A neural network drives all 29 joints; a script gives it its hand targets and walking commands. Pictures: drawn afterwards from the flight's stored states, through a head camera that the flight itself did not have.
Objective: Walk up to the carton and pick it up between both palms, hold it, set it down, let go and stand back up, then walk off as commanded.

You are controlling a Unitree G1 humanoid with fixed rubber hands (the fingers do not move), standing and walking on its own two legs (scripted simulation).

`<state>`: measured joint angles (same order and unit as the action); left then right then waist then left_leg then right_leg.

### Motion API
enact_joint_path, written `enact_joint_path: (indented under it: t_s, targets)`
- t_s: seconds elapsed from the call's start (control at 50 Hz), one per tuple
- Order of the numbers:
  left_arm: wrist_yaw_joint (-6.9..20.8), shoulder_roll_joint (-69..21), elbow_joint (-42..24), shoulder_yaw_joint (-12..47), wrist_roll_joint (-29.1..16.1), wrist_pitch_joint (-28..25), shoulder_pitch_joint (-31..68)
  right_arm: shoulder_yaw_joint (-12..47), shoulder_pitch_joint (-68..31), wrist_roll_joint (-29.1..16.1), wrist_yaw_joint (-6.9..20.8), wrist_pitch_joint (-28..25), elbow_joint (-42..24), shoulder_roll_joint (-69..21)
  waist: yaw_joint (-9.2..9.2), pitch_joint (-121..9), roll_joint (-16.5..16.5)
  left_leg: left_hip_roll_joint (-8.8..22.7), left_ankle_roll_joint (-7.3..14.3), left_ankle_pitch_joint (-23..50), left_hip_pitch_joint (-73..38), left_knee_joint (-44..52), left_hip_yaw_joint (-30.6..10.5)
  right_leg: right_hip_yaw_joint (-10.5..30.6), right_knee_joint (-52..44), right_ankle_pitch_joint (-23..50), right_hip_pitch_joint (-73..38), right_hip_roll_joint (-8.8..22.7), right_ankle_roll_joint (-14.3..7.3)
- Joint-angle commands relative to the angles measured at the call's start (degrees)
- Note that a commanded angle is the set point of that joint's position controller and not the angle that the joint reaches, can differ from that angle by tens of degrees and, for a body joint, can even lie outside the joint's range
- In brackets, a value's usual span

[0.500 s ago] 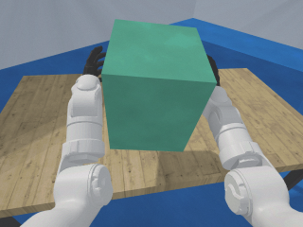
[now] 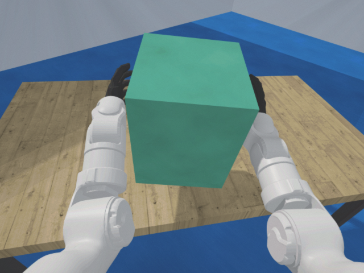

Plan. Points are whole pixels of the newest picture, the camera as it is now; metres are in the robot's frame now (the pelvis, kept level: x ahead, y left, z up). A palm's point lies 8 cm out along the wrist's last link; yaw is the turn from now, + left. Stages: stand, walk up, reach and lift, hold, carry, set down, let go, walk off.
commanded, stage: set down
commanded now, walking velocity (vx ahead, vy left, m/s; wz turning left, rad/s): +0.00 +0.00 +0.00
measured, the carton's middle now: (185, 115) +0.42 -0.01 +0.17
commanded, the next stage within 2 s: none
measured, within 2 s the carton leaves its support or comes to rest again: neither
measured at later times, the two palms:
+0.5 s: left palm (118, 109) +0.44 +0.14 +0.16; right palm (249, 122) +0.39 -0.15 +0.17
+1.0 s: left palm (120, 115) +0.46 +0.14 +0.13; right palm (244, 130) +0.40 -0.15 +0.14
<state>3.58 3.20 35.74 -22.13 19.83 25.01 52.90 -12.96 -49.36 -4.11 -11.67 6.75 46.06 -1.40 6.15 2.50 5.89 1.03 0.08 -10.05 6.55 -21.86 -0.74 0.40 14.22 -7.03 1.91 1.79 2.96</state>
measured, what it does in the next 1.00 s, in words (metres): stands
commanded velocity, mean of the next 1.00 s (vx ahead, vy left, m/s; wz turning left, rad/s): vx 0.00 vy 0.00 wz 0.00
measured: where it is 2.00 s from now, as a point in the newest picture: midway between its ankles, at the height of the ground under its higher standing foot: outside the picture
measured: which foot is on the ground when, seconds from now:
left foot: down 0.00-1.00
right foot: down 0.00-1.00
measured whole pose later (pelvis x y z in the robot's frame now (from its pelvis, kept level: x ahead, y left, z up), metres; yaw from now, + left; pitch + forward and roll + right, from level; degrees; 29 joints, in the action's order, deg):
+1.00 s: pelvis +0.02 +0.00 +0.00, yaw +0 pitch -4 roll -1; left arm 7.1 7.1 52.1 -22.1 19.8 13.5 52.9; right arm -21.7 -44.5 6.6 -12.9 3.6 46.1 -8.6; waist 6.2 3.4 6.4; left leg 1.1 0.1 -11.4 6.6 -21.7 -0.7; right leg 0.4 13.4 -7.9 1.7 1.8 3.1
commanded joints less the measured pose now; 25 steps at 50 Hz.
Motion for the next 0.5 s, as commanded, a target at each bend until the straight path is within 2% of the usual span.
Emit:
enact_joint_path:
  t_s: [0.0, 0.48]
  targets:
    - [11.02, -29.98, 0.43, 19.94, -7.24, -3.71, 31.16, 15.4, -41.44, 2.37, 5.09, -4.59, -16.11, -28.55, 2.03, -27.96, -5.33, -4.69, -1.35, 10.34, -10.68, 4.4, 6.35, -5.14, -0.19, 14.92, -14.2, -4.52, -0.08]
    - [12.3, -28.26, 8.29, 18.88, -7.9, -10.97, 35.21, 11.43, -38.67, 8.06, 5.07, -5.97, -13.31, -32.45, 3.29, -28.27, -6.44, -4.75, -1.18, 5.96, -5.29, 5.72, 7.15, -4.45, 0.35, 15.77, -14.94, -3.34, 0.31]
